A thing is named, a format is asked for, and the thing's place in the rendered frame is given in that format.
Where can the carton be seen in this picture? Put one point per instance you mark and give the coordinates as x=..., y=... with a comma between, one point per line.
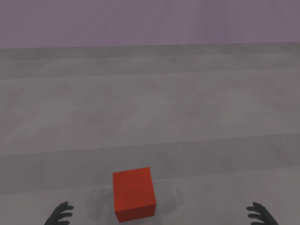
x=133, y=194

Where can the left robot hand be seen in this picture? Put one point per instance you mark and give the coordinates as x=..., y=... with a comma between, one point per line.
x=56, y=215

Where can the right robot hand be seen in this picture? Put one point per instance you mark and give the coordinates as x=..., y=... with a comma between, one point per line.
x=264, y=216

